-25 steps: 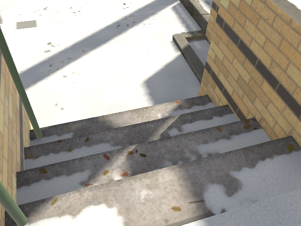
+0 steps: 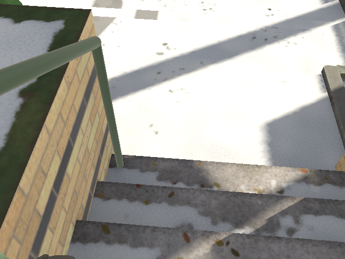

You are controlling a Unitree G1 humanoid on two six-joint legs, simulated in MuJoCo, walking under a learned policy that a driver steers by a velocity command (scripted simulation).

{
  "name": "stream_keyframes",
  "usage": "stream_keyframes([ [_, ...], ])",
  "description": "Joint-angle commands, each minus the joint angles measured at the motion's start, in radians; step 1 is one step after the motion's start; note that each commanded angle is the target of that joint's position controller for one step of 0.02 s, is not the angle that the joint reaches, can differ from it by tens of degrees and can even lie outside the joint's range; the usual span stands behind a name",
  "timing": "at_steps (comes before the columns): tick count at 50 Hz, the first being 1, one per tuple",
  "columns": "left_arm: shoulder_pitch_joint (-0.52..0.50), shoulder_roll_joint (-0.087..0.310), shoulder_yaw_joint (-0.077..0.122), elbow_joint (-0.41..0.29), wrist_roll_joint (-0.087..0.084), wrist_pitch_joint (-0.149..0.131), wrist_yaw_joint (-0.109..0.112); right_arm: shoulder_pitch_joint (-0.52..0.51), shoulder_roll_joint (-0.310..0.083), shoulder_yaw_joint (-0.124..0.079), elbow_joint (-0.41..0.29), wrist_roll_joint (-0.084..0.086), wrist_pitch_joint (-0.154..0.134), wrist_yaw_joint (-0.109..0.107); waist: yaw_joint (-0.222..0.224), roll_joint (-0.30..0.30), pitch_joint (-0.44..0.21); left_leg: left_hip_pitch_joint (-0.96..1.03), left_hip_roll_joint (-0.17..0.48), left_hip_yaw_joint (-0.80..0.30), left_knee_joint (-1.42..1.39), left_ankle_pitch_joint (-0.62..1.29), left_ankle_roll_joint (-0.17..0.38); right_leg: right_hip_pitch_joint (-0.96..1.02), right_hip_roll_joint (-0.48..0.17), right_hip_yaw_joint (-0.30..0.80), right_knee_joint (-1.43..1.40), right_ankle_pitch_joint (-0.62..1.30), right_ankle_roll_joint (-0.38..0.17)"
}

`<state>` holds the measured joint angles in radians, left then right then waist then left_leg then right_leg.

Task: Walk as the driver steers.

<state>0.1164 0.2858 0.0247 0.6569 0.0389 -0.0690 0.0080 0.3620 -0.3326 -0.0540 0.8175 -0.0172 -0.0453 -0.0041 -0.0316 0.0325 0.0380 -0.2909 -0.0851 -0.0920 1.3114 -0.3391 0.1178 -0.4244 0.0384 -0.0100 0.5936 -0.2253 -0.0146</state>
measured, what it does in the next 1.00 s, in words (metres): goes down, turning right: left foot, then right foot 0.17 m lower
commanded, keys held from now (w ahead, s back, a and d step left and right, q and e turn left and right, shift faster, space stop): w+e+shift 1.00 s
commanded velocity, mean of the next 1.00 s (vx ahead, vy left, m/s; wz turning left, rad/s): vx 1.00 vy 0.00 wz -0.70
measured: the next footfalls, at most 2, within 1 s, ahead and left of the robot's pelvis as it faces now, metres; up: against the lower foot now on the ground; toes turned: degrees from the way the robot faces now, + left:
left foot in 0.22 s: +0.31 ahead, +0.12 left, +0.00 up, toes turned -5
right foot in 0.58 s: +0.49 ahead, -0.07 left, -0.17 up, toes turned -20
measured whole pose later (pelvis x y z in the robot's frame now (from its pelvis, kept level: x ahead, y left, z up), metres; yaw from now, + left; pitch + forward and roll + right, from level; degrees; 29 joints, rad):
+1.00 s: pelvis +0.81 -0.12 -0.38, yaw -44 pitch -4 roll +3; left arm 0.11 0.30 0.06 0.79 0.05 0.01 0.02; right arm 0.48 -0.24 -0.04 0.96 -0.03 -0.11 -0.02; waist -0.01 -0.05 0.01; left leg -0.24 0.00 0.10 0.92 -0.61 -0.01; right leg -0.82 0.04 0.04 1.58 -0.18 -0.11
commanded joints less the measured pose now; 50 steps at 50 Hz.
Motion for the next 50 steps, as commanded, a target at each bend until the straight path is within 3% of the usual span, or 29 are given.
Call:
stream_keyframes([
  [1,0.262,0.105,0.041,0.072,-0.001,-0.021,-0.002,-0.147,-0.033,0.007,-0.172,-0.026,0.000,0.013,0.092,-0.119,-0.035,-0.440,0.098,-0.090,0.021,-0.068,-0.007,0.336,-0.294,0.537,-0.289,-0.095,-0.239],
  [5,0.162,0.141,0.044,0.076,-0.018,-0.041,-0.010,-0.272,-0.038,0.028,-0.292,-0.030,0.018,0.022,-0.030,-0.098,0.049,-0.230,0.168,-0.006,-0.511,0.070,-0.092,0.015,-0.187,0.358,-0.375,-0.056,-0.202],
  [9,0.141,0.206,0.066,0.078,-0.044,-0.042,-0.035,0.102,-0.057,-0.002,-0.145,-0.038,0.029,0.035,-0.176,-0.097,-0.098,0.459,0.064,0.156,-0.404,0.456,-0.096,-0.273,-0.124,0.197,-0.142,0.380,-0.154],
  [11,0.068,0.223,0.068,0.066,-0.053,-0.041,-0.039,0.453,-0.162,-0.045,-0.078,-0.065,0.025,0.001,-0.415,0.082,-0.221,0.702,0.126,0.081,-0.533,0.194,-0.071,-0.385,-0.013,0.161,0.538,0.284,-0.087],
  [12,0.167,0.092,0.045,0.060,-0.035,-0.032,-0.028,0.315,-0.174,-0.028,-0.138,-0.073,0.012,-0.002,-0.275,0.292,-0.127,0.519,0.379,-0.247,-0.674,0.111,-0.045,-0.455,0.083,0.218,0.927,-0.296,-0.074],
  [13,0.254,0.073,0.035,0.050,-0.028,-0.015,-0.011,0.134,-0.121,-0.005,-0.176,-0.037,0.009,0.003,-0.085,0.212,-0.038,0.404,0.478,-0.391,-0.759,0.442,-0.062,-0.521,0.042,0.215,0.918,-0.201,-0.069],
  [14,0.269,0.100,0.035,0.033,0.001,0.015,-0.005,0.058,-0.145,-0.023,-0.191,-0.011,0.003,-0.001,-0.039,0.173,-0.063,0.312,0.529,-0.490,-0.884,0.165,0.007,-0.506,0.002,0.170,0.904,-0.149,-0.046],
  [15,0.182,0.154,0.046,0.026,0.009,0.040,-0.008,-0.028,-0.106,-0.011,-0.183,-0.011,-0.010,-0.002,-0.009,0.020,0.065,0.151,0.447,-0.351,-0.921,0.033,0.025,-0.465,-0.049,0.185,0.727,-0.127,-0.044],
  [19,0.165,0.108,0.053,0.007,0.018,0.104,-0.040,-0.003,-0.098,-0.019,-0.080,-0.001,-0.072,-0.008,0.021,0.072,0.109,0.036,0.404,-0.119,-0.835,0.231,0.001,-0.377,-0.091,0.089,0.578,0.107,-0.073],
  [22,0.167,-0.004,0.034,0.033,-0.030,0.069,-0.090,-0.059,-0.007,0.006,-0.021,0.044,-0.112,-0.034,0.114,0.032,0.020,-0.340,0.175,0.267,-0.651,-0.143,-0.119,0.189,-0.012,-0.060,0.163,0.974,-0.092],
  [24,0.264,-0.037,0.020,0.084,-0.075,0.093,-0.109,-0.075,-0.020,0.006,-0.015,0.038,-0.115,-0.038,0.164,0.042,-0.038,-0.451,0.189,0.327,-0.548,-0.201,-0.107,0.469,0.027,-0.154,0.215,1.056,-0.072],
  [27,0.604,0.101,0.072,0.202,0.000,0.128,-0.017,-0.126,-0.087,-0.011,-0.022,0.022,-0.084,-0.019,0.338,-0.059,-0.146,-0.404,0.253,0.370,0.193,0.558,-0.137,0.768,0.070,-0.198,0.236,0.659,-0.177],
  [28,0.637,0.161,0.089,0.195,0.011,0.116,-0.006,-0.191,-0.112,-0.040,-0.006,0.011,-0.046,-0.044,0.422,-0.176,0.034,-0.589,0.165,0.317,0.671,0.131,-0.146,0.769,-0.071,0.060,-0.135,0.446,-0.270],
  [29,0.566,0.169,0.081,0.193,-0.015,0.092,-0.018,-0.217,-0.018,-0.018,-0.038,-0.029,-0.007,-0.056,0.360,-0.254,0.213,-0.619,0.111,0.261,0.763,-0.375,-0.091,0.587,-0.058,0.079,-0.282,0.572,-0.228],
  [30,0.609,0.224,0.069,0.217,-0.048,0.050,-0.003,-0.145,-0.019,-0.016,-0.157,-0.054,-0.030,-0.062,0.163,-0.235,0.191,-0.858,0.154,0.107,0.476,-0.239,-0.078,0.673,-0.142,0.268,0.048,1.061,-0.173],
  [32,0.431,0.157,0.063,0.173,-0.078,0.036,0.011,-0.091,-0.103,-0.028,-0.104,-0.077,-0.053,-0.026,0.056,0.089,0.113,-0.706,0.183,0.027,-0.051,0.012,-0.136,0.484,-0.163,0.371,-0.017,0.733,-0.259],
  [33,0.295,0.183,0.063,0.150,-0.065,0.038,0.017,-0.051,-0.082,-0.024,-0.064,-0.108,-0.048,0.003,-0.003,0.063,0.037,-0.499,0.163,0.068,-0.167,0.013,-0.162,0.354,-0.093,0.372,-0.081,0.741,-0.305],
  [34,0.282,0.265,0.087,0.150,-0.007,0.022,0.025,0.030,-0.041,-0.013,-0.060,-0.092,-0.052,-0.004,-0.022,-0.222,-0.022,-0.459,0.179,0.050,-0.111,0.169,-0.153,0.253,-0.262,0.599,0.027,0.826,-0.407],
  [36,0.204,0.093,0.045,0.149,-0.040,-0.010,0.026,-0.151,-0.105,-0.024,-0.104,-0.025,-0.064,-0.002,-0.026,-0.008,0.034,-0.149,0.189,-0.040,-0.500,0.767,-0.180,-0.149,-0.071,0.479,0.110,0.155,-0.308],
  [39,0.160,0.117,0.045,0.169,-0.043,0.012,0.017,0.003,0.025,0.013,-0.062,0.014,-0.045,0.019,-0.058,-0.021,-0.027,0.444,0.017,0.177,-0.510,0.857,-0.166,-0.421,0.066,0.338,0.344,0.075,-0.217],
  [41,0.015,0.142,0.048,0.164,-0.034,0.015,0.009,0.499,-0.050,-0.023,0.080,0.016,-0.041,-0.024,-0.337,-0.049,-0.149,0.749,0.094,0.074,-0.636,0.865,-0.115,-0.411,0.089,0.265,0.936,0.372,-0.183],
  [42,-0.048,0.102,0.053,0.144,-0.017,0.016,0.015,0.585,-0.105,-0.051,0.133,0.018,-0.041,-0.033,-0.403,0.104,-0.096,0.732,0.194,-0.012,-0.796,0.816,-0.061,-0.440,0.168,0.199,1.382,-0.032,-0.149],
  [43,-0.028,-0.016,0.030,0.101,-0.032,0.022,0.028,0.447,-0.096,-0.034,0.097,-0.005,-0.041,-0.022,-0.273,0.162,0.021,0.639,0.302,-0.100,-0.604,0.939,-0.076,-0.650,0.245,0.202,1.722,-0.464,-0.149],
  [44,0.192,-0.013,0.022,0.043,-0.053,0.028,0.043,0.234,-0.098,-0.018,0.016,-0.017,-0.049,-0.006,-0.021,0.330,-0.031,0.581,0.482,-0.425,-0.690,0.748,-0.067,-0.735,0.118,0.156,1.544,-0.341,-0.143],
  [46,0.132,0.005,0.020,0.119,0.032,0.071,0.040,0.206,0.007,-0.001,0.023,0.003,-0.074,0.013,-0.012,-0.013,0.128,0.312,0.465,-0.335,-0.797,0.285,0.034,-0.793,-0.001,0.120,1.421,-0.272,-0.147],
  [47,0.063,-0.027,0.010,0.063,0.048,0.075,0.030,0.150,-0.048,-0.015,0.035,-0.007,-0.088,0.002,0.027,0.066,0.128,0.190,0.543,-0.431,-0.819,0.059,0.074,-0.830,-0.053,0.169,1.368,-0.210,-0.132],
  [48,-0.056,-0.005,0.012,0.010,0.051,0.073,0.018,0.111,-0.049,-0.007,0.054,-0.028,-0.109,-0.007,0.047,0.107,0.223,0.011,0.556,-0.478,-0.845,-0.006,0.026,-0.828,-0.127,0.204,1.083,-0.050,-0.101],
  [49,-0.072,0.001,0.009,0.005,0.007,0.066,-0.011,-0.072,0.049,0.025,0.043,-0.019,-0.104,-0.021,0.157,0.011,0.339,-0.511,0.400,-0.205,-0.912,-0.211,-0.039,-0.391,-0.109,0.166,0.628,0.234,-0.060],
  [50,0.003,0.000,0.023,0.062,-0.001,0.072,-0.032,-0.131,-0.004,0.016,0.018,-0.001,-0.112,-0.022,0.182,0.050,0.270,-0.713,0.359,-0.101,-0.917,-0.202,-0.045,-0.037,-0.037,0.050,0.576,0.447,-0.047],
])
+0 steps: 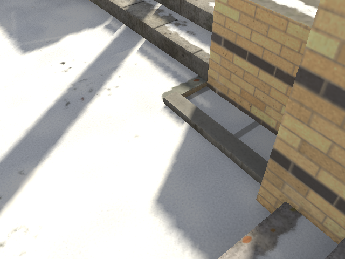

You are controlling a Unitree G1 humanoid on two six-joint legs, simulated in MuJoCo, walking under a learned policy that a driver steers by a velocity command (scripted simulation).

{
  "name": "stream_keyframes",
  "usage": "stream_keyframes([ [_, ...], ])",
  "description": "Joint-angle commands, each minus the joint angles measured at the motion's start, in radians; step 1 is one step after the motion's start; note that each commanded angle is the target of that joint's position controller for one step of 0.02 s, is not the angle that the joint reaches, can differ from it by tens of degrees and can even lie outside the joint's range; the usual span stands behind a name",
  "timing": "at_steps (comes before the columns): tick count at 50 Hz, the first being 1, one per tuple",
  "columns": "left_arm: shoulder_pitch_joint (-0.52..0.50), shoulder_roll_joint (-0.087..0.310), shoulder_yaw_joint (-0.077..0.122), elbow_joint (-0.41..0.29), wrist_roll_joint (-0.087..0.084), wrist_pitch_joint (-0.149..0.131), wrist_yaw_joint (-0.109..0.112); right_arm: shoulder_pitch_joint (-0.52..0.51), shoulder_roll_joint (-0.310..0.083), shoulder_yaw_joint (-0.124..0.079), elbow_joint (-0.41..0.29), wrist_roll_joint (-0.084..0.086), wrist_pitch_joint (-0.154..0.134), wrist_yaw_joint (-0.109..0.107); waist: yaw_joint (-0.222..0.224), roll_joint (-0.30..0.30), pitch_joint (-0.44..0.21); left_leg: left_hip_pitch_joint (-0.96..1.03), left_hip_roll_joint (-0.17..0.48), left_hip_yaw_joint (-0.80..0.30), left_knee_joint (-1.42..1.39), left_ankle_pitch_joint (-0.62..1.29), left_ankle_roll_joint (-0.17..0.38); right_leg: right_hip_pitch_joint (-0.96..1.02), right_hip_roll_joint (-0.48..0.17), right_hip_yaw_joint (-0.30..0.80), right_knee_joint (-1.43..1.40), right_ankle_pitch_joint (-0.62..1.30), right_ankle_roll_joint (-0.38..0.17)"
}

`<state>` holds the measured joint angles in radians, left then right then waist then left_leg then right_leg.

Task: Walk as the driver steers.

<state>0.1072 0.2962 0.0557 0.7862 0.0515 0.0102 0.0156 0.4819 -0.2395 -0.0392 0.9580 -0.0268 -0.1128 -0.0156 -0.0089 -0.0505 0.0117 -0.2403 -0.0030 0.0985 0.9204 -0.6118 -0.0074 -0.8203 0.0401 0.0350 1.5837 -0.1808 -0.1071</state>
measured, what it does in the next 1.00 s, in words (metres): goes down, turning left: right foot 0.17 m lower, then left foot 0.17 m lower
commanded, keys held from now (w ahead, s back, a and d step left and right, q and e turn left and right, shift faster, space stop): q+shift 1.00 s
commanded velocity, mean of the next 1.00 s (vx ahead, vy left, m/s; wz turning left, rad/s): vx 0.24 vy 0.00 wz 0.53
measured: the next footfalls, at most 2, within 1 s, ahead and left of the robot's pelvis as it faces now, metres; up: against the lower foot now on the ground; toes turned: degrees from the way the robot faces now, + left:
right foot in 0.22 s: +0.32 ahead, -0.07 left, -0.17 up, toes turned -7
left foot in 0.70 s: +0.48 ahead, +0.25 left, -0.34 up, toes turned +24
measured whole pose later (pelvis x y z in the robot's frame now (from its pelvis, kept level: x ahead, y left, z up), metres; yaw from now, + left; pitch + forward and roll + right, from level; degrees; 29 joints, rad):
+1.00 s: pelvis +0.40 +0.14 -0.31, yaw +35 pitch +0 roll -3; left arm -0.03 0.15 -0.01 0.63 0.07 0.08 0.07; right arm 0.32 -0.21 -0.01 0.82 -0.02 0.04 -0.02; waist -0.06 -0.02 0.06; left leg -0.49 -0.14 -0.14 0.72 -0.21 0.08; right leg -1.15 0.05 0.03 2.01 -0.28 0.09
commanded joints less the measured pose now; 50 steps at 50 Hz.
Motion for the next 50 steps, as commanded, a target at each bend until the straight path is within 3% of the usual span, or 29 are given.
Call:
stream_keyframes([
  [1,0.052,0.022,0.010,-0.022,-0.008,0.018,-0.049,-0.240,-0.182,-0.011,-0.133,0.016,-0.040,-0.004,0.141,0.147,0.204,-0.729,0.316,-0.277,-0.503,0.267,0.090,0.485,-0.012,-0.087,-0.364,0.354,0.040],
  [2,0.159,0.001,0.018,0.040,0.000,0.027,-0.058,-0.128,-0.179,-0.015,-0.078,0.029,-0.033,0.011,0.119,0.169,0.143,-0.571,0.324,-0.252,-0.340,0.500,0.091,0.458,0.011,-0.160,-0.211,0.404,0.019],
  [3,0.111,-0.017,0.008,0.055,0.008,0.010,-0.054,0.025,-0.108,-0.006,-0.005,0.042,-0.036,0.012,0.051,0.109,0.173,-0.319,0.264,-0.260,-0.225,0.421,0.078,0.206,-0.028,-0.006,-0.326,0.462,-0.016],
  [5,-0.142,-0.007,0.002,-0.005,0.004,-0.076,-0.025,0.205,-0.067,-0.004,0.045,-0.009,-0.030,0.013,-0.106,0.039,0.215,0.036,0.148,-0.199,-0.067,0.420,0.083,-0.046,0.050,-0.048,-0.616,0.418,-0.010],
  [6,-0.189,-0.025,-0.015,-0.008,-0.006,-0.114,-0.026,0.162,-0.050,0.000,0.038,-0.033,-0.022,-0.005,-0.098,0.047,0.171,0.054,0.107,-0.194,-0.031,0.384,0.091,0.096,0.020,-0.065,-0.859,0.505,0.021],
  [9,0.087,-0.025,-0.016,0.116,-0.029,-0.097,-0.045,0.164,-0.014,0.008,0.071,0.017,0.040,-0.018,0.020,-0.015,0.074,-0.205,0.062,-0.146,0.261,0.519,0.115,0.801,0.020,-0.165,-1.203,0.668,0.087],
  [11,0.218,0.063,0.003,0.143,-0.004,-0.041,-0.049,0.122,-0.161,-0.042,0.061,0.035,0.065,-0.023,0.130,-0.027,0.001,-0.383,-0.046,-0.144,0.774,-0.143,0.129,1.087,-0.211,0.056,-1.233,0.884,-0.015],
  [12,0.320,0.099,-0.004,0.115,0.014,-0.048,-0.048,0.197,-0.084,-0.028,0.006,0.091,0.036,-0.023,0.108,-0.002,-0.226,-0.559,-0.012,-0.253,0.855,-0.238,0.082,1.354,-0.511,0.213,-0.851,1.354,-0.098],
  [13,0.374,0.114,0.011,0.128,-0.004,-0.046,-0.045,0.205,-0.069,-0.018,0.010,0.092,0.027,-0.027,0.137,0.033,-0.343,-0.624,0.039,-0.299,0.791,-0.131,0.088,1.406,-0.582,0.305,-0.856,1.311,-0.135],
  [15,0.280,0.080,0.013,0.114,-0.006,-0.067,0.000,0.022,-0.037,-0.018,-0.044,0.013,0.046,-0.024,0.111,0.164,-0.226,-0.628,0.070,-0.232,0.592,0.074,0.057,1.109,-0.497,0.218,-0.977,0.901,-0.153],
  [17,0.230,0.051,0.008,0.131,-0.028,-0.085,0.031,-0.005,0.010,-0.014,-0.062,-0.049,0.094,-0.025,0.035,0.087,-0.120,-0.489,0.099,-0.170,0.401,0.238,-0.004,0.770,-0.510,0.197,-1.021,0.980,-0.206],
  [19,0.145,0.021,0.003,0.099,-0.038,-0.093,0.031,-0.075,-0.004,-0.019,-0.097,-0.027,0.116,-0.015,0.007,0.024,-0.080,-0.395,0.111,-0.143,0.232,0.315,-0.012,0.589,-0.469,0.117,-1.017,0.945,-0.170],
  [21,0.037,0.056,0.009,0.064,-0.035,-0.084,0.018,-0.013,0.002,-0.022,-0.091,-0.003,0.125,0.019,-0.077,-0.110,-0.160,-0.221,0.050,-0.061,0.305,0.516,0.024,0.474,-0.395,-0.051,-0.950,0.905,-0.109],
  [22,0.041,0.022,0.010,0.062,-0.038,-0.083,0.007,-0.035,-0.017,-0.029,-0.099,0.000,0.132,0.028,-0.089,-0.078,-0.135,-0.238,0.060,-0.070,0.240,0.645,0.043,0.452,-0.366,-0.106,-0.926,0.678,-0.068],
  [24,0.109,0.009,0.021,0.073,-0.055,-0.080,0.010,-0.181,-0.038,-0.039,-0.147,-0.022,0.149,0.025,-0.020,-0.090,-0.083,-0.387,0.100,-0.128,0.240,0.693,0.069,0.544,-0.425,-0.075,-0.861,0.391,-0.027],
  [27,0.289,0.001,0.020,0.108,-0.029,-0.083,0.031,-0.453,-0.054,-0.049,-0.276,-0.035,0.148,0.018,0.100,-0.072,0.034,-0.685,0.135,-0.154,0.180,0.623,0.059,0.699,-0.540,0.004,-0.803,0.222,-0.022],
  [28,0.258,-0.009,0.016,0.102,-0.009,-0.075,0.039,-0.470,-0.032,-0.038,-0.300,-0.002,0.138,0.044,0.082,0.009,0.064,-0.582,0.140,-0.137,-0.097,0.806,0.050,0.621,-0.493,-0.083,-0.798,0.052,0.023],
  [29,0.218,0.029,0.024,0.097,0.006,-0.072,0.040,-0.454,-0.014,-0.038,-0.294,0.018,0.137,0.060,0.061,-0.031,0.060,-0.373,0.097,-0.079,-0.198,0.849,0.032,0.501,-0.450,-0.156,-0.770,-0.095,0.071],
  [31,0.223,0.021,0.025,0.091,-0.005,-0.064,0.057,-0.427,-0.021,-0.037,-0.256,0.038,0.139,0.097,0.075,0.029,0.054,-0.167,0.072,-0.034,-0.397,1.084,-0.003,0.443,-0.436,-0.224,-0.689,-0.322,0.101],
  [34,0.213,0.066,0.042,0.094,-0.058,-0.045,0.038,-0.148,-0.095,-0.074,-0.134,-0.008,0.124,0.085,-0.081,0.138,-0.001,0.140,0.025,0.059,-0.537,1.059,0.047,0.395,-0.413,-0.322,-0.266,-0.190,0.082],
  [35,0.248,0.058,0.040,0.111,-0.060,-0.037,0.031,-0.016,-0.150,-0.095,-0.050,-0.029,0.108,0.075,-0.137,0.224,-0.071,0.371,0.016,0.028,-0.510,1.009,0.082,0.267,-0.330,-0.335,0.024,-0.468,0.083],
  [36,0.285,0.049,0.052,0.091,-0.081,-0.038,0.022,-0.001,-0.280,-0.115,-0.052,-0.029,0.106,0.081,-0.101,0.379,-0.072,0.537,0.140,-0.117,-0.167,1.675,0.110,-0.083,-0.178,-0.324,0.520,-0.874,0.129],
  [37,0.230,0.025,0.037,-0.019,-0.067,-0.048,0.021,0.041,-0.357,-0.118,-0.106,0.015,0.106,0.095,-0.107,0.323,-0.309,0.647,0.324,-0.404,-0.195,1.915,0.234,-0.220,-0.170,-0.165,0.658,-0.830,0.140],
  [38,0.129,0.001,0.020,-0.060,-0.041,-0.041,0.030,-0.016,-0.366,-0.129,-0.152,0.035,0.114,0.082,-0.110,0.169,-0.382,0.617,0.395,-0.567,-0.299,1.661,0.303,-0.311,-0.153,-0.119,0.680,-0.703,0.138],
  [40,-0.002,-0.064,-0.016,-0.108,0.002,-0.016,0.042,-0.128,-0.306,-0.105,-0.193,0.036,0.144,0.013,-0.099,0.190,-0.289,0.452,0.409,-0.754,-0.494,0.839,0.327,-0.453,-0.129,-0.031,0.626,-0.508,0.128],
  [41,-0.016,-0.055,-0.019,-0.116,0.015,0.007,0.048,-0.160,-0.264,-0.085,-0.208,0.027,0.144,-0.006,-0.073,0.229,-0.199,0.269,0.396,-0.773,-0.523,0.719,0.344,-0.417,-0.143,0.008,0.554,-0.447,0.131],
  [42,-0.027,-0.031,-0.019,-0.106,0.027,0.030,0.056,-0.243,-0.214,-0.061,-0.219,0.015,0.151,-0.004,-0.019,0.163,-0.096,0.056,0.353,-0.702,-0.522,0.650,0.334,-0.342,-0.127,0.032,0.534,-0.348,0.129],
  [45,-0.050,-0.021,-0.025,-0.145,0.018,0.064,0.070,-0.284,-0.192,-0.038,-0.239,-0.009,0.133,0.004,0.040,0.035,-0.067,-0.212,0.173,-0.558,-0.467,0.613,0.263,-0.261,-0.040,0.012,0.490,-0.118,0.168],
  [50,-0.185,-0.114,-0.067,-0.274,0.021,0.069,0.045,-0.180,-0.150,-0.010,-0.234,0.001,0.131,-0.029,-0.019,0.045,-0.058,-0.128,0.078,-0.681,-0.427,0.368,0.238,-0.440,0.040,0.007,0.412,-0.025,0.224],
])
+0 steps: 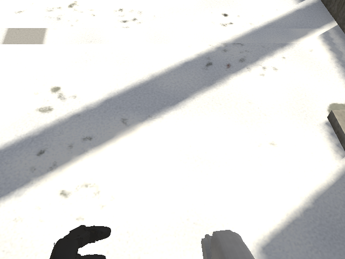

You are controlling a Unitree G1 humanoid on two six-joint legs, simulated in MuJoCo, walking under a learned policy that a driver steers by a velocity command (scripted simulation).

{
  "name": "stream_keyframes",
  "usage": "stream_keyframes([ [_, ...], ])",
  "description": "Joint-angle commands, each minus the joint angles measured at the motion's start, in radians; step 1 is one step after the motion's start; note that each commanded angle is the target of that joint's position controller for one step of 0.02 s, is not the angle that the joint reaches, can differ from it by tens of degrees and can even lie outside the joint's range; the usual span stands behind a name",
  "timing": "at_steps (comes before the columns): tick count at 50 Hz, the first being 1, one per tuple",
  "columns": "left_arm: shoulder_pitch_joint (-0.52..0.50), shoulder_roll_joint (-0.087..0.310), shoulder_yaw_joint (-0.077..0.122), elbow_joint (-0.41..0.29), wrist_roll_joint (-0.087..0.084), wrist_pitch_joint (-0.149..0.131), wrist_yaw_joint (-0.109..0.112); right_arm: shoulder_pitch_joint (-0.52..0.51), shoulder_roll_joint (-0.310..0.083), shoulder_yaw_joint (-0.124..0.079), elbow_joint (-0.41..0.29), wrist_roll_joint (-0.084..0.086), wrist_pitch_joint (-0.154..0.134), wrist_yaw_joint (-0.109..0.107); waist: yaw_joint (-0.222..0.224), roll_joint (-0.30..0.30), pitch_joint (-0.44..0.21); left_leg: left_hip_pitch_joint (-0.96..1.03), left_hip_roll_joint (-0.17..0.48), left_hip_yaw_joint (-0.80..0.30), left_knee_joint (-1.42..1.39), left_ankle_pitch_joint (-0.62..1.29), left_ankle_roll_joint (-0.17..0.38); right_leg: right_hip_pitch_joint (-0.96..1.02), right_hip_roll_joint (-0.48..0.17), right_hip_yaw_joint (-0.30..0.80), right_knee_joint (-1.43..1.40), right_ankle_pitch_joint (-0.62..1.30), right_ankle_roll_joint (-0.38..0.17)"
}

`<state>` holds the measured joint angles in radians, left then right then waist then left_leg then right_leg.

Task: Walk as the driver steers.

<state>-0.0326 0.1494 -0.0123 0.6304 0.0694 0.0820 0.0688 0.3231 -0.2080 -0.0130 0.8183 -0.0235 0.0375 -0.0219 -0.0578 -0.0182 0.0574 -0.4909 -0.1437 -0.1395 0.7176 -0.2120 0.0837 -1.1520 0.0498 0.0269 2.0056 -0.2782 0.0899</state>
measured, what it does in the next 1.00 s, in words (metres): steps to the right, turning left: right foot, then left foot 0.17 m higher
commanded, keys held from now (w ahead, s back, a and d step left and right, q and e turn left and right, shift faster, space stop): q+shift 0.44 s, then e+shift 0.56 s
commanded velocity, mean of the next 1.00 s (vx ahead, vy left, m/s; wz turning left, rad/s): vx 0.00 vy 0.00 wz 0.30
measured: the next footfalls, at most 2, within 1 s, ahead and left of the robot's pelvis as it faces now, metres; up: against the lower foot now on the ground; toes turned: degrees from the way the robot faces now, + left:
right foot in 0.48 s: +0.14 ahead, -0.21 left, +0.00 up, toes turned +37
left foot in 0.96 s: +0.01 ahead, -0.01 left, +0.17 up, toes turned +12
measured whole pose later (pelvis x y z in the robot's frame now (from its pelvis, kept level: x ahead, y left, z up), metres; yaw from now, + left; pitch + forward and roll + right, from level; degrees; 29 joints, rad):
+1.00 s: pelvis +0.01 -0.12 +0.02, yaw +16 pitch +0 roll +1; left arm 0.42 0.23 0.08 0.74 0.01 0.02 0.05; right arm -0.12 -0.13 0.05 0.49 -0.01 0.05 -0.01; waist 0.17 0.01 0.03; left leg -0.71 -0.09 -0.01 1.58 -0.61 0.01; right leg -0.30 0.13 0.38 0.53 -0.20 -0.03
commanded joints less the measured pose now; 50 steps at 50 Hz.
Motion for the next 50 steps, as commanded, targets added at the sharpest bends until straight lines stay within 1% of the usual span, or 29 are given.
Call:
stream_keyframes([
  [1,-0.056,0.028,-0.001,-0.137,0.004,-0.001,-0.013,0.000,-0.177,-0.035,-0.104,-0.003,-0.015,-0.028,0.021,0.024,-0.113,0.158,0.212,-0.470,-0.226,-0.049,0.145,-0.120,0.037,0.020,-0.038,0.064,0.035],
  [4,-0.109,0.023,-0.004,-0.193,0.006,0.005,-0.017,0.041,-0.172,-0.041,-0.141,-0.003,-0.016,-0.036,-0.025,0.090,-0.141,0.309,0.205,-0.539,-0.230,-0.036,0.153,-0.165,0.069,0.036,-0.064,0.016,0.037],
  [7,-0.179,0.019,-0.009,-0.237,-0.002,0.005,-0.023,0.087,-0.180,-0.052,-0.166,-0.008,-0.017,-0.046,-0.068,0.097,-0.136,0.418,0.202,-0.600,-0.251,-0.124,0.178,-0.196,0.083,0.055,-0.092,-0.028,0.034],
  [11,-0.229,0.034,-0.007,-0.275,-0.004,-0.003,-0.039,0.097,-0.198,-0.066,-0.180,-0.013,-0.018,-0.049,-0.088,0.131,-0.111,0.453,0.179,-0.639,-0.290,-0.182,0.206,-0.147,0.098,0.072,-0.184,-0.071,0.027],
  [15,-0.242,0.054,-0.006,-0.286,-0.013,-0.011,-0.048,0.056,-0.222,-0.082,-0.186,-0.011,-0.021,-0.038,-0.083,0.141,-0.113,0.382,0.136,-0.614,-0.347,-0.249,0.181,0.088,0.082,0.086,-0.495,-0.039,0.016],
  [17,-0.218,0.085,0.000,-0.277,-0.034,-0.013,-0.052,-0.004,-0.254,-0.096,-0.197,-0.007,-0.013,-0.029,-0.067,0.182,-0.122,0.259,0.119,-0.603,-0.421,-0.316,0.156,0.372,0.075,0.098,-0.776,-0.022,0.011],
  [18,-0.179,0.099,0.007,-0.263,-0.054,-0.013,-0.052,-0.045,-0.269,-0.102,-0.206,0.001,-0.009,-0.021,-0.045,0.215,-0.131,0.162,0.115,-0.607,-0.462,-0.377,0.138,0.563,0.076,0.108,-0.907,0.003,0.004],
  [20,0.034,0.135,0.027,-0.191,-0.096,-0.009,-0.052,-0.177,-0.282,-0.107,-0.247,0.007,0.003,-0.001,0.073,0.293,-0.141,-0.038,0.100,-0.600,-0.475,-0.502,0.072,0.977,0.051,0.154,-1.273,0.032,-0.045],
  [21,0.186,0.167,0.048,-0.123,-0.117,-0.009,-0.049,-0.172,-0.283,-0.110,-0.253,-0.011,0.008,0.004,0.129,0.285,-0.131,-0.154,0.095,-0.583,-0.426,-0.581,0.046,1.182,0.034,0.115,-1.393,0.063,-0.067],
  [22,0.371,0.205,0.070,-0.047,-0.121,-0.016,-0.039,-0.179,-0.259,-0.105,-0.261,-0.039,0.000,0.002,0.227,0.181,-0.117,-0.337,0.043,-0.512,-0.242,-0.656,0.015,1.400,-0.030,0.114,-1.472,-0.012,-0.093],
  [23,0.525,0.219,0.070,0.026,-0.121,-0.035,-0.032,-0.153,-0.157,-0.083,-0.242,-0.067,-0.025,-0.003,0.299,-0.062,-0.119,-0.497,-0.113,-0.224,0.183,-0.612,-0.022,1.481,-0.071,0.058,-1.438,-0.185,-0.090],
  [24,0.587,0.198,0.026,0.015,-0.114,-0.061,-0.054,-0.235,-0.011,-0.042,-0.291,-0.061,-0.041,-0.004,0.299,-0.108,-0.054,-0.753,-0.169,-0.117,0.538,-0.696,-0.022,1.400,-0.219,0.278,-1.345,-0.590,-0.113],
  [25,0.493,0.257,0.027,-0.016,-0.086,-0.077,-0.061,-0.325,-0.017,-0.043,-0.379,-0.020,-0.071,0.003,0.233,-0.193,0.046,-1.055,-0.172,-0.105,0.580,-0.663,-0.082,1.325,-0.376,0.755,-1.650,-0.721,-0.227],
  [26,0.465,0.288,0.053,0.012,-0.074,-0.092,-0.058,-0.425,-0.092,-0.059,-0.408,-0.065,-0.090,-0.005,0.245,-0.253,0.144,-1.091,-0.147,-0.145,0.642,-0.495,-0.110,1.158,-0.350,0.947,-1.864,-0.807,-0.247],
  [27,0.398,0.245,0.041,0.029,-0.045,-0.100,-0.056,-0.360,-0.095,-0.060,-0.355,-0.070,-0.085,-0.010,0.172,-0.267,0.139,-1.000,-0.183,-0.159,0.828,-0.392,-0.116,1.046,-0.285,0.842,-1.803,-0.671,-0.232],
  [28,0.349,0.195,0.026,0.043,-0.027,-0.099,-0.058,-0.259,-0.076,-0.053,-0.287,-0.076,-0.068,-0.010,0.099,-0.266,0.103,-0.902,-0.192,-0.134,1.021,-0.319,-0.122,0.923,-0.218,0.674,-1.699,-0.476,-0.206],
  [29,0.307,0.167,0.014,0.056,-0.023,-0.095,-0.064,-0.191,-0.061,-0.047,-0.254,-0.075,-0.045,-0.005,0.034,-0.265,0.064,-0.814,-0.186,-0.087,1.172,-0.254,-0.129,0.787,-0.169,0.543,-1.638,-0.356,-0.196],
  [31,0.245,0.138,0.002,0.078,-0.036,-0.085,-0.077,-0.123,-0.056,-0.038,-0.228,-0.066,0.002,0.014,-0.059,-0.186,0.017,-0.587,-0.115,0.043,1.363,-0.133,-0.165,0.546,-0.109,0.442,-1.646,-0.233,-0.205],
  [32,0.238,0.145,0.007,0.080,-0.043,-0.081,-0.079,-0.142,-0.062,-0.032,-0.238,-0.062,0.022,0.018,-0.066,-0.149,0.011,-0.527,-0.072,0.110,1.440,-0.091,-0.184,0.491,-0.099,0.439,-1.665,-0.193,-0.223],
  [33,0.248,0.162,0.016,0.079,-0.051,-0.081,-0.076,-0.206,-0.068,-0.025,-0.261,-0.058,0.037,0.016,-0.041,-0.102,0.021,-0.515,-0.044,0.136,1.487,-0.068,-0.195,0.483,-0.095,0.457,-1.670,-0.155,-0.248],
  [35,0.327,0.191,0.030,0.084,-0.067,-0.083,-0.058,-0.359,-0.052,-0.007,-0.321,-0.052,0.054,0.007,0.041,-0.020,0.033,-0.566,-0.013,0.141,1.479,-0.066,-0.203,0.593,-0.097,0.515,-1.642,-0.066,-0.301],
  [37,0.464,0.223,0.052,0.113,-0.061,-0.090,-0.030,-0.450,-0.012,0.013,-0.369,-0.057,0.058,0.002,0.125,-0.036,-0.024,-0.667,-0.003,0.131,1.392,-0.113,-0.206,0.860,-0.099,0.563,-1.590,0.070,-0.346],
  [39,0.553,0.258,0.081,0.124,-0.053,-0.099,-0.011,-0.468,-0.018,0.006,-0.370,-0.061,0.046,-0.011,0.173,-0.088,-0.119,-0.685,0.005,0.118,1.342,-0.171,-0.185,1.106,-0.111,0.587,-1.547,0.274,-0.355],
  [42,0.617,0.236,0.101,0.117,-0.040,-0.096,0.002,-0.546,0.001,0.015,-0.419,-0.044,0.028,-0.009,0.206,-0.145,-0.154,-0.717,0.018,0.081,1.211,-0.257,-0.157,1.285,-0.135,0.642,-1.517,0.415,-0.408],
  [45,0.588,0.243,0.124,0.084,-0.036,-0.088,0.004,-0.583,0.027,0.032,-0.446,-0.022,0.009,0.009,0.209,-0.139,-0.173,-0.609,0.046,0.055,1.016,-0.291,-0.132,1.273,-0.151,0.655,-1.527,0.449,-0.419],
  [47,0.526,0.255,0.134,0.059,-0.041,-0.078,-0.005,-0.572,0.037,0.046,-0.451,-0.005,-0.004,0.013,0.189,-0.139,-0.169,-0.417,0.067,0.061,0.812,-0.317,-0.113,1.152,-0.139,0.626,-1.567,0.472,-0.396],
  [48,0.483,0.262,0.139,0.045,-0.046,-0.073,-0.013,-0.551,0.034,0.050,-0.454,0.014,-0.010,0.011,0.176,-0.161,-0.162,-0.259,0.071,0.069,0.699,-0.335,-0.101,1.043,-0.133,0.609,-1.600,0.508,-0.382],
  [49,0.409,0.265,0.140,0.023,-0.056,-0.070,-0.023,-0.473,0.036,0.052,-0.437,0.033,-0.014,0.007,0.131,-0.186,-0.161,-0.034,0.073,0.065,0.597,-0.342,-0.085,0.882,-0.121,0.599,-1.625,0.526,-0.363],
  [50,0.275,0.252,0.141,-0.033,-0.081,-0.065,-0.034,-0.361,0.019,0.042,-0.420,0.034,-0.028,-0.004,0.040,-0.085,-0.118,0.201,0.118,0.014,0.583,-0.337,-0.083,0.557,-0.068,0.507,-1.525,0.477,-0.319],
])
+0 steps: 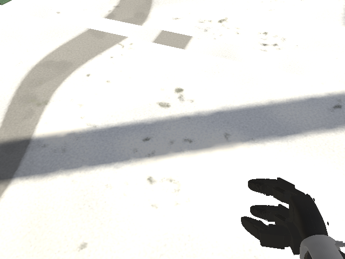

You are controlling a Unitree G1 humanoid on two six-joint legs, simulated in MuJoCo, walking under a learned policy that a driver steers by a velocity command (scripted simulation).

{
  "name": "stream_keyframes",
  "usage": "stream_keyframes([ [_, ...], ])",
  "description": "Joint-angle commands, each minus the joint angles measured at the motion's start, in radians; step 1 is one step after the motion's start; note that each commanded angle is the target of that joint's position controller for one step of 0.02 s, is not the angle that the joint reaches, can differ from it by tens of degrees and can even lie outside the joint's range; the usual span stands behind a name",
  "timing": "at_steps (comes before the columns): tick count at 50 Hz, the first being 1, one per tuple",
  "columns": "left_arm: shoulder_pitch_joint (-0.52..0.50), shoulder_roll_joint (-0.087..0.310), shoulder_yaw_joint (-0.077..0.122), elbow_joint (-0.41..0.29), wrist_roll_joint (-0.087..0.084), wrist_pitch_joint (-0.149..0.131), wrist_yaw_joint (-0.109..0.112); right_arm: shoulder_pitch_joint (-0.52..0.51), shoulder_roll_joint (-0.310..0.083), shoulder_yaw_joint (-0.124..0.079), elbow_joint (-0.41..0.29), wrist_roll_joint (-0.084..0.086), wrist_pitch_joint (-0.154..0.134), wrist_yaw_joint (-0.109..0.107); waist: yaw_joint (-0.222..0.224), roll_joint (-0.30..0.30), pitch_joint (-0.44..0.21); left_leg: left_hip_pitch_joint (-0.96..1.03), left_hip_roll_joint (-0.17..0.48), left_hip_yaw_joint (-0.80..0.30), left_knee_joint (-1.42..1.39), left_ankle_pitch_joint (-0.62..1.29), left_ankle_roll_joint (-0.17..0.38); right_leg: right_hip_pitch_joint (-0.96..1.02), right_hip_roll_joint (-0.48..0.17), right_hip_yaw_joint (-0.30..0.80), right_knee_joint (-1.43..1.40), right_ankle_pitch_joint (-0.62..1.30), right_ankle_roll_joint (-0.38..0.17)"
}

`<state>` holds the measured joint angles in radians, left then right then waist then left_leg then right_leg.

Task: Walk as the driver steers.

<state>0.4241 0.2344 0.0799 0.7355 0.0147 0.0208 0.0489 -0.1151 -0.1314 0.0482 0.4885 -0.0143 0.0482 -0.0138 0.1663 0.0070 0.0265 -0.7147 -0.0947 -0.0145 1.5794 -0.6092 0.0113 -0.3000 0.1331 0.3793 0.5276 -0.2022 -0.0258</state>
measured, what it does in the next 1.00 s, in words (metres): goes down: right foot 0.17 m lower, then left foot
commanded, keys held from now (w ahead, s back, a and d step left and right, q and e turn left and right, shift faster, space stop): e+shift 0.10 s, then w+e+shift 0.18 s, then w+q+shift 0.72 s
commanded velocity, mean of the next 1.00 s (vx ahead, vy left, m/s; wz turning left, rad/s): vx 0.67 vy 0.00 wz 0.04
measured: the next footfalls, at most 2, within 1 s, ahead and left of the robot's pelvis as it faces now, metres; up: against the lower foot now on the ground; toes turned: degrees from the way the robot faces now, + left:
right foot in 0.52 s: +0.19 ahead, -0.21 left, +0.00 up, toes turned -20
left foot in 0.94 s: +0.65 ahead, -0.17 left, +0.00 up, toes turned +3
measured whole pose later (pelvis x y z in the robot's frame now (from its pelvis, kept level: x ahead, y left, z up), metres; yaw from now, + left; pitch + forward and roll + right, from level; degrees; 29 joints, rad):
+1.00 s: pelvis +0.53 -0.18 -0.05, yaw +3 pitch +0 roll +0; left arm 0.36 0.23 0.02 0.90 0.04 -0.07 0.02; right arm 0.14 -0.31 -0.07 0.78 -0.01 -0.01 0.03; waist -0.03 0.01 0.06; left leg -0.53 -0.16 0.12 0.83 -0.33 0.23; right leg -0.16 0.01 -0.06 1.46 -0.39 0.00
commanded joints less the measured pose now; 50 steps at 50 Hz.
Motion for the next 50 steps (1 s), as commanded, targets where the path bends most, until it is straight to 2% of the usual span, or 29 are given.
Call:
stream_keyframes([
  [1,-0.350,0.125,0.035,-0.200,-0.060,0.000,-0.020,0.279,-0.079,-0.029,-0.020,0.005,-0.043,-0.014,-0.345,0.155,-0.105,0.727,0.141,-0.162,-0.582,0.054,-0.017,-0.623,0.006,-0.054,0.103,0.068,-0.121],
  [2,-0.500,0.111,0.028,-0.282,-0.034,0.001,-0.027,0.407,-0.221,-0.063,0.025,-0.016,-0.045,-0.021,-0.452,0.529,-0.029,0.692,0.328,-0.558,-1.073,-0.216,0.030,-0.784,0.120,-0.267,0.313,-0.333,-0.041],
  [3,-0.621,0.153,0.039,-0.330,0.039,-0.021,-0.051,0.438,-0.195,-0.049,0.041,-0.015,-0.055,-0.041,-0.460,0.408,0.119,0.512,0.393,-0.801,-1.239,-0.273,0.113,-0.833,0.037,-0.231,0.475,-0.369,-0.002],
  [4,-0.549,0.110,0.030,-0.314,0.062,-0.029,-0.072,0.331,-0.173,-0.029,0.053,-0.035,-0.070,-0.061,-0.322,0.318,0.185,0.407,0.417,-0.781,-1.166,-0.191,0.195,-0.865,-0.004,-0.165,0.585,-0.305,0.003],
  [5,-0.464,0.102,0.023,-0.271,0.056,-0.020,-0.082,0.201,-0.142,-0.029,0.040,-0.047,-0.073,-0.080,-0.238,0.286,0.199,0.247,0.403,-0.676,-1.114,-0.231,0.228,-0.787,-0.031,-0.165,0.667,-0.206,0.001],
  [7,-0.328,0.161,0.046,-0.219,0.038,0.022,-0.079,0.089,-0.128,-0.037,0.034,-0.064,-0.102,-0.057,-0.079,0.193,0.112,0.135,0.398,-0.496,-1.032,-0.227,0.196,-0.611,-0.065,-0.205,0.812,0.081,0.030],
  [10,-0.254,0.184,0.044,-0.177,0.021,0.092,-0.092,0.097,-0.150,-0.059,0.052,-0.034,-0.117,-0.029,-0.013,0.077,0.020,0.131,0.356,-0.241,-1.005,-0.135,0.094,-0.449,-0.101,-0.284,0.820,0.328,0.054],
  [13,-0.393,0.145,0.017,-0.198,0.011,0.084,-0.133,0.313,-0.218,-0.089,0.142,-0.057,-0.132,-0.007,-0.136,-0.042,0.031,0.360,0.346,-0.106,-0.998,-0.129,0.049,-0.504,-0.110,-0.370,0.625,0.411,0.035],
  [15,-0.533,0.117,-0.001,-0.225,0.013,0.060,-0.147,0.465,-0.262,-0.107,0.203,-0.079,-0.148,0.004,-0.245,-0.047,0.060,0.537,0.354,-0.085,-1.027,-0.078,0.048,-0.565,-0.116,-0.359,0.453,0.412,0.035],
  [17,-0.599,0.114,-0.009,-0.216,0.009,0.034,-0.143,0.523,-0.282,-0.118,0.238,-0.094,-0.156,0.008,-0.297,-0.028,0.093,0.640,0.344,-0.078,-1.052,-0.019,0.067,-0.546,-0.105,-0.321,0.257,0.424,0.037],
  [20,-0.620,0.136,-0.012,-0.174,0.011,0.001,-0.134,0.549,-0.279,-0.133,0.284,-0.060,-0.155,-0.001,-0.309,-0.002,0.109,0.585,0.320,-0.005,-1.049,0.071,0.102,-0.287,-0.131,-0.355,0.005,0.472,0.040],
  [22,-0.516,0.143,-0.015,-0.107,0.024,-0.015,-0.129,0.578,-0.255,-0.134,0.316,-0.032,-0.126,-0.008,-0.264,0.020,0.089,0.503,0.272,-0.002,-0.946,0.179,0.134,-0.049,-0.183,-0.359,-0.082,0.470,0.014],
  [24,-0.304,0.130,-0.016,0.006,0.041,-0.027,-0.112,0.592,-0.234,-0.131,0.341,-0.002,-0.094,-0.003,-0.177,-0.029,0.009,0.390,0.197,0.014,-0.675,0.217,0.146,0.282,-0.193,-0.366,-0.239,0.554,-0.004],
  [26,-0.055,0.204,0.009,0.097,0.061,-0.043,-0.108,0.471,-0.296,-0.154,0.309,0.036,-0.087,0.029,-0.018,-0.135,-0.092,0.051,0.074,0.035,-0.147,-0.052,0.153,0.689,-0.293,-0.305,-0.159,0.515,-0.063],
  [28,0.028,0.186,-0.011,0.103,0.057,-0.061,-0.095,0.641,-0.201,-0.131,0.300,0.075,-0.119,0.016,-0.094,-0.159,-0.239,-0.225,0.114,-0.132,-0.036,-0.046,0.199,0.909,-0.481,-0.235,0.161,0.862,-0.031],
  [29,-0.020,0.182,0.000,0.095,0.044,-0.064,-0.071,0.627,-0.201,-0.127,0.332,0.047,-0.118,0.020,-0.100,-0.100,-0.195,-0.276,0.136,-0.099,-0.183,0.161,0.154,0.786,-0.493,-0.263,0.036,0.611,-0.053],
  [30,-0.113,0.243,0.026,0.084,0.044,-0.075,-0.047,0.558,-0.185,-0.114,0.296,-0.017,-0.105,0.023,-0.115,-0.257,-0.239,-0.237,0.183,-0.084,-0.205,0.260,0.116,0.613,-0.583,-0.040,-0.145,-0.071,-0.175],
  [31,-0.156,0.153,0.002,0.072,0.046,-0.086,-0.037,0.503,-0.240,-0.127,0.320,-0.048,-0.094,0.032,-0.130,-0.111,-0.141,-0.225,0.214,-0.091,-0.210,0.323,0.081,0.466,-0.556,0.019,-0.267,-0.284,-0.197],
  [34,-0.138,0.086,-0.016,0.114,0.024,-0.135,-0.035,0.416,-0.211,-0.128,0.319,-0.028,-0.076,0.058,-0.187,-0.008,0.101,-0.215,0.246,-0.150,-0.313,0.447,0.059,0.261,-0.507,-0.117,-0.336,0.046,-0.140],
  [38,-0.086,0.011,-0.036,0.167,0.009,-0.154,-0.048,0.283,-0.152,-0.107,0.276,-0.008,-0.068,0.071,-0.211,-0.089,0.186,-0.231,0.209,-0.018,-0.380,0.484,0.123,0.255,-0.377,-0.447,-0.388,0.512,-0.039],
  [41,-0.070,0.020,-0.044,0.182,0.007,-0.129,-0.028,0.191,-0.116,-0.081,0.243,0.003,-0.075,0.082,-0.229,-0.031,0.193,-0.049,0.133,0.161,-0.598,0.540,0.178,0.221,-0.288,-0.627,-0.386,0.768,0.016],
  [43,-0.019,0.112,-0.028,0.182,0.003,-0.126,-0.002,0.218,-0.127,-0.078,0.244,0.005,-0.076,0.092,-0.256,-0.071,0.090,0.224,0.033,0.258,-0.691,0.566,0.193,0.215,-0.322,-0.642,-0.232,1.228,0.013],
  [44,-0.040,0.166,-0.017,0.168,0.010,-0.124,0.012,0.323,-0.167,-0.091,0.268,0.009,-0.069,0.093,-0.324,-0.105,0.004,0.367,-0.002,0.257,-0.697,0.532,0.202,0.225,-0.345,-0.633,-0.064,1.363,0.019],
  [45,-0.103,0.216,-0.003,0.140,0.019,-0.118,0.018,0.530,-0.228,-0.115,0.321,0.007,-0.062,0.084,-0.438,-0.114,-0.115,0.596,-0.031,0.221,-0.696,0.474,0.224,0.178,-0.364,-0.608,0.201,1.428,0.026],
  [46,-0.215,0.263,0.011,0.105,0.016,-0.107,0.010,0.773,-0.304,-0.150,0.394,0.011,-0.054,0.067,-0.568,-0.083,-0.210,0.871,0.005,0.096,-0.803,0.465,0.280,0.046,-0.337,-0.589,0.583,1.202,0.030],
  [47,-0.281,0.191,0.007,0.090,0.017,-0.105,-0.018,0.719,-0.330,-0.178,0.403,0.054,-0.040,0.048,-0.533,0.163,-0.162,0.994,0.045,-0.041,-0.979,0.463,0.317,-0.197,-0.086,-0.588,1.051,0.005,0.033],
  [48,-0.185,0.043,-0.051,0.002,0.041,-0.123,-0.035,0.566,-0.389,-0.166,0.350,0.025,-0.041,0.043,-0.303,0.210,-0.165,1.010,0.179,-0.366,-0.880,0.636,0.385,-0.454,-0.077,-0.465,1.292,-0.329,0.023],
  [49,-0.167,0.078,-0.051,-0.082,0.019,-0.144,-0.048,0.588,-0.424,-0.177,0.327,0.003,-0.041,0.029,-0.303,0.180,-0.346,1.175,0.335,-0.769,-1.161,0.249,0.541,-0.622,-0.063,-0.279,1.286,-0.323,0.019],
  [50,-0.197,0.119,-0.054,-0.075,0.025,-0.165,-0.048,0.572,-0.336,-0.164,0.336,-0.022,-0.048,0.010,-0.275,-0.005,-0.168,0.997,0.353,-0.859,-1.345,0.053,0.464,-0.659,-0.121,-0.263,1.136,-0.235,-0.001],
])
